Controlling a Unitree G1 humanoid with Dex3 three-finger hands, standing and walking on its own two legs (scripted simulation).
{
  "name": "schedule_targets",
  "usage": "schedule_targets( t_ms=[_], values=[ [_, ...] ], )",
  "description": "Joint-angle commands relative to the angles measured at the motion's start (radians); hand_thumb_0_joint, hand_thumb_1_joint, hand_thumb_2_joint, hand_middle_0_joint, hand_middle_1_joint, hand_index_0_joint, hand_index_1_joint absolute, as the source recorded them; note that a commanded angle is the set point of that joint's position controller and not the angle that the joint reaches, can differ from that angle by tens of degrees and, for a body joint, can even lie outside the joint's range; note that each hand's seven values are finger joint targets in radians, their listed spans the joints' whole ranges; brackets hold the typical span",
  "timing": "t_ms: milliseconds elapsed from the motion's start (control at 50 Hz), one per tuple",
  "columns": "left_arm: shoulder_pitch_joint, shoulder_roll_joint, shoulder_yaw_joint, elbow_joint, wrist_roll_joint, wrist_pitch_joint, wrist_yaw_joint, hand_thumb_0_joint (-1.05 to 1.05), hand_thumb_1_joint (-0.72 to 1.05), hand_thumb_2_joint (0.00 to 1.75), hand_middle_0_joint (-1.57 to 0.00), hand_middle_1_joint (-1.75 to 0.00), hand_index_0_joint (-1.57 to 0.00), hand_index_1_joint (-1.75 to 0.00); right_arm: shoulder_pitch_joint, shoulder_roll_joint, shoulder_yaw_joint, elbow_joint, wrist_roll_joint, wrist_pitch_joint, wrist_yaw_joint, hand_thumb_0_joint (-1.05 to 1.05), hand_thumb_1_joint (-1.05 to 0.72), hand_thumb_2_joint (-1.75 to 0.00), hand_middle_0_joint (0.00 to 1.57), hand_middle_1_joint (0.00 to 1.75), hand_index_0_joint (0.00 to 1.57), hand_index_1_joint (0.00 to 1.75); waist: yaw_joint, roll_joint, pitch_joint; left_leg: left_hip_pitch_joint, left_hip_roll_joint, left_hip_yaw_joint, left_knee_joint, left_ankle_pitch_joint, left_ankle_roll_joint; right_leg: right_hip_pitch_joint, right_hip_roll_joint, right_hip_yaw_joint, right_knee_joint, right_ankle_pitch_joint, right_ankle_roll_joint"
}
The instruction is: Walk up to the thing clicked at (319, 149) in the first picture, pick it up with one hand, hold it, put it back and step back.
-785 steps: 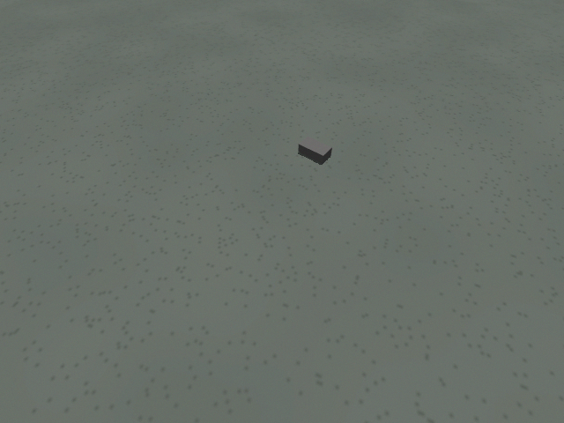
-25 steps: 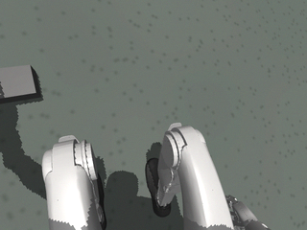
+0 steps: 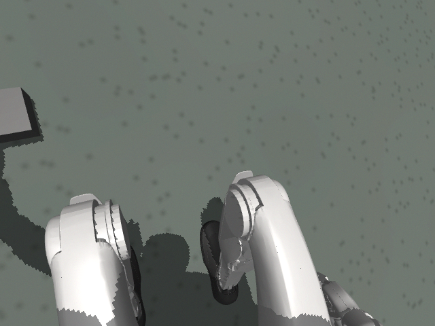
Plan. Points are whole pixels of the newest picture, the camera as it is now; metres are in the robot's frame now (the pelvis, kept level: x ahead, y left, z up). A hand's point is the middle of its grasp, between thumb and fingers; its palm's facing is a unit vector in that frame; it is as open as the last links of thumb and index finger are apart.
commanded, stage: rise first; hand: left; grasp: from above
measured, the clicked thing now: out of the picture +0.46 +0.40 -0.29
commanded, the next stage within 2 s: approach in 1.20 s
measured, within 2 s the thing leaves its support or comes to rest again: neither
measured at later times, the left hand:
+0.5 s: hand out of the picture +0.40 +0.44 -0.17, palm faces -0.43 -0.15 -0.89, open 14.3 cm
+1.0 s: hand out of the picture +0.41 +0.43 -0.16, palm faces -0.42 -0.15 -0.89, open 13.9 cm
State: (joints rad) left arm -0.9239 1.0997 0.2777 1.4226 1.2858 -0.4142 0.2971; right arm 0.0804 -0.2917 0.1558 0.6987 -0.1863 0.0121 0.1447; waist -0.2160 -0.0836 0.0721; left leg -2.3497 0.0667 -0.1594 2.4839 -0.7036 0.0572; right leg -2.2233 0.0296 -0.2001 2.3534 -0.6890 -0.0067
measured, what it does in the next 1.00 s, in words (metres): stands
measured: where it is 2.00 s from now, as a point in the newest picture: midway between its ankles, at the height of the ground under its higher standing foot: (177, 288)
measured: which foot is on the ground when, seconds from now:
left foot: down 0.00-1.00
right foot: down 0.00-1.00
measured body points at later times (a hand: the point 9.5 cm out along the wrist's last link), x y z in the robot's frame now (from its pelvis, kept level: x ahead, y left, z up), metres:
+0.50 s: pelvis +0.00 +0.00 +0.00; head +0.24 +0.13 +0.35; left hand +0.42 +0.44 -0.12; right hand +0.09 -0.27 -0.09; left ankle +0.07 +0.12 -0.28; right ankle +0.10 -0.11 -0.28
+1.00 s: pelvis -0.01 +0.00 +0.00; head +0.24 +0.12 +0.35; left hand +0.43 +0.43 -0.11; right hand +0.08 -0.27 -0.09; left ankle +0.07 +0.12 -0.28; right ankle +0.10 -0.11 -0.28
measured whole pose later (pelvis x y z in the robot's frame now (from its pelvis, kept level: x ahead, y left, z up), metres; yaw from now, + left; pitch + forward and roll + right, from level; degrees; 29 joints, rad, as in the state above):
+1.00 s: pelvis -0.01 +0.00 +0.00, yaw +0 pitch +29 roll -12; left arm -0.93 1.10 0.27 1.43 1.28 -0.40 0.28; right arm 0.09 -0.30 0.17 0.69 -0.17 0.00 0.16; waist -0.23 -0.08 0.07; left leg -2.35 0.06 -0.17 2.49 -0.69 0.06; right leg -2.22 0.03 -0.20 2.35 -0.67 0.00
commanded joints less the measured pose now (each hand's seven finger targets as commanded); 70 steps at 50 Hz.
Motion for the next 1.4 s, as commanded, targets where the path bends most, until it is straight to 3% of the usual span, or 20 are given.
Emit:
schedule_targets(
  t_ms=[0,40,160,220,420,480,620,720,740,840,900,940,1100,1240,1280,1320,1380],
  values=[
    [-0.215,0.360,0.059,-0.146,-0.031,-0.011,0.038,0.00,-0.59,1.04,-0.08,-0.99,-0.05,-1.02,0.206,-0.282,-0.082,0.008,-0.006,0.004,-0.009,0.00,-0.90,-0.90,0.20,0.30,0.20,0.30,0.023,0.426,-0.706,0.569,-0.016,0.034,-0.235,0.274,-0.018,0.290,0.047,0.002,-0.218,0.243,-0.018],
    [-0.194,0.370,0.069,-0.137,-0.028,-0.011,0.040,0.00,-0.59,1.03,-0.10,-0.98,-0.06,-1.01,0.201,-0.281,-0.080,0.011,-0.004,0.007,-0.009,0.00,-0.90,-0.90,0.20,0.30,0.20,0.30,0.031,0.415,-0.719,0.577,-0.015,0.036,-0.231,0.285,-0.014,0.299,0.052,0.003,-0.222,0.245,-0.017],
    [-0.199,0.345,0.059,-0.157,-0.018,-0.008,0.047,0.00,-0.61,1.06,-0.09,-0.96,-0.04,-1.01,0.203,-0.291,-0.086,0.011,-0.005,0.005,-0.005,0.00,-0.90,-0.90,0.20,0.30,0.20,0.30,0.019,0.466,-0.727,0.645,-0.008,0.008,-0.254,0.319,-0.029,0.253,0.049,-0.017,-0.199,0.260,-0.022],
    [-0.198,0.347,0.065,-0.154,-0.025,-0.002,0.050,0.00,-0.60,1.05,-0.10,-0.95,-0.05,-1.00,0.193,-0.288,-0.090,0.012,0.001,0.004,-0.002,0.00,-0.90,-0.90,0.20,0.30,0.20,0.30,0.026,0.465,-0.705,0.623,-0.011,0.005,-0.261,0.294,-0.030,0.237,0.046,-0.014,-0.196,0.240,-0.024],
    [-0.229,0.316,0.022,-0.134,-0.007,0.000,0.050,0.00,-0.58,1.04,-0.12,-0.94,-0.07,-0.99,0.189,-0.287,-0.084,0.006,0.007,-0.008,0.000,0.00,-0.90,-0.90,0.20,0.30,0.20,0.30,0.002,0.457,-0.650,0.571,-0.013,0.011,-0.264,0.209,-0.030,0.218,0.045,-0.015,-0.200,0.198,-0.025],
    [-0.240,0.342,0.043,-0.158,-0.012,-0.002,0.053,0.00,-0.57,1.03,-0.12,-0.95,-0.08,-0.98,0.199,-0.289,-0.086,0.008,0.007,-0.012,-0.001,0.00,-0.90,-0.90,0.20,0.30,0.20,0.30,0.009,0.452,-0.671,0.587,-0.015,0.015,-0.261,0.222,-0.028,0.239,0.043,-0.010,-0.207,0.206,-0.022],
    [-0.263,0.325,0.028,-0.152,-0.011,0.011,0.047,0.00,-0.57,1.02,-0.12,-0.95,-0.08,-0.99,0.202,-0.294,-0.090,0.009,0.011,-0.018,0.001,0.00,-0.90,-0.90,0.20,0.30,0.20,0.30,-0.004,0.478,-0.664,0.617,-0.011,-0.004,-0.276,0.228,-0.035,0.196,0.040,-0.018,-0.193,0.204,-0.023],
    [-0.224,0.338,0.039,-0.143,-0.016,0.024,0.038,0.00,-0.54,1.00,-0.12,-0.95,-0.10,-0.98,0.200,-0.295,-0.091,-0.001,0.019,-0.016,0.002,0.00,-0.90,-0.90,0.20,0.30,0.20,0.30,0.018,0.474,-0.677,0.615,-0.015,-0.005,-0.280,0.249,-0.034,0.202,0.037,-0.016,-0.187,0.219,-0.025],
    [-0.225,0.321,0.025,-0.139,-0.014,0.027,0.032,0.00,-0.54,1.00,-0.12,-0.96,-0.10,-0.99,0.202,-0.292,-0.087,-0.002,0.016,-0.016,0.003,0.00,-0.90,-0.90,0.20,0.30,0.20,0.30,0.007,0.473,-0.666,0.616,-0.013,-0.001,-0.271,0.264,-0.033,0.205,0.038,-0.015,-0.189,0.232,-0.023],
    [-0.206,0.342,0.047,-0.132,-0.025,0.019,0.028,0.00,-0.51,0.98,-0.13,-0.96,-0.12,-0.98,0.200,-0.289,-0.081,-0.012,0.016,-0.012,0.003,0.00,-0.90,-0.90,0.20,0.30,0.20,0.30,0.012,0.431,-0.688,0.564,-0.020,0.021,-0.258,0.250,-0.022,0.267,0.043,-0.010,-0.209,0.237,-0.020],
    [-0.232,0.327,0.026,-0.128,-0.023,0.012,0.020,0.00,-0.53,0.99,-0.12,-0.97,-0.10,-0.99,0.210,-0.288,-0.078,0.003,0.013,-0.014,0.003,0.00,-0.90,-0.90,0.20,0.30,0.20,0.30,-0.005,0.425,-0.666,0.570,-0.017,0.023,-0.249,0.248,-0.020,0.257,0.044,-0.007,-0.213,0.233,-0.019],
    [-0.258,0.357,0.041,-0.145,-0.030,0.004,0.024,0.00,-0.52,0.99,-0.14,-0.95,-0.11,-0.97,0.204,-0.294,-0.075,-0.004,0.015,-0.015,0.001,0.00,-0.90,-0.90,0.20,0.30,0.20,0.30,-0.002,0.427,-0.687,0.560,-0.018,0.018,-0.244,0.245,-0.019,0.266,0.043,-0.007,-0.210,0.233,-0.019],
    [-0.245,0.351,0.027,-0.107,-0.013,0.002,0.029,0.00,-0.51,0.98,-0.13,-0.97,-0.12,-0.98,0.196,-0.293,-0.069,-0.005,0.014,-0.017,-0.002,0.00,-0.90,-0.90,0.20,0.30,0.20,0.30,-0.003,0.443,-0.645,0.552,-0.017,0.015,-0.264,0.193,-0.026,0.230,0.046,-0.014,-0.205,0.188,-0.025],
    [-0.274,0.373,0.045,-0.183,-0.010,0.007,0.031,0.00,-0.47,0.95,-0.16,-0.93,-0.15,-0.95,0.194,-0.295,-0.075,-0.003,0.015,-0.014,-0.003,0.00,-0.90,-0.90,0.20,0.30,0.20,0.30,0.011,0.484,-0.705,0.603,-0.015,0.009,-0.264,0.240,-0.030,0.228,0.045,-0.018,-0.194,0.219,-0.024],
    [-0.263,0.356,0.033,-0.163,-0.016,0.008,0.027,0.00,-0.54,1.01,-0.16,-0.93,-0.12,-0.97,0.190,-0.297,-0.077,-0.004,0.016,-0.013,0.000,0.00,-0.90,-0.90,0.20,0.30,0.20,0.30,0.005,0.486,-0.678,0.596,-0.014,0.001,-0.274,0.228,-0.033,0.211,0.042,-0.018,-0.190,0.209,-0.026],
    [-0.252,0.322,0.004,-0.122,-0.018,0.012,0.019,0.00,-0.55,0.99,-0.06,-1.01,-0.06,-1.00,0.193,-0.298,-0.075,0.001,0.018,-0.015,0.000,0.00,-0.89,-0.89,0.20,0.30,0.20,0.30,-0.013,0.465,-0.650,0.595,-0.013,-0.003,-0.268,0.237,-0.031,0.191,0.043,-0.020,-0.190,0.212,-0.025],
    [-0.293,0.275,-0.042,-0.113,-0.008,0.008,0.012,0.00,-0.56,1.01,-0.06,-1.01,-0.05,-1.01,0.216,-0.289,-0.072,0.008,0.012,-0.016,0.002,0.00,-0.89,-0.89,0.20,0.30,0.20,0.30,-0.043,0.438,-0.611,0.548,-0.016,0.010,-0.255,0.219,-0.026,0.212,0.045,-0.018,-0.208,0.213,-0.022]
  ],
)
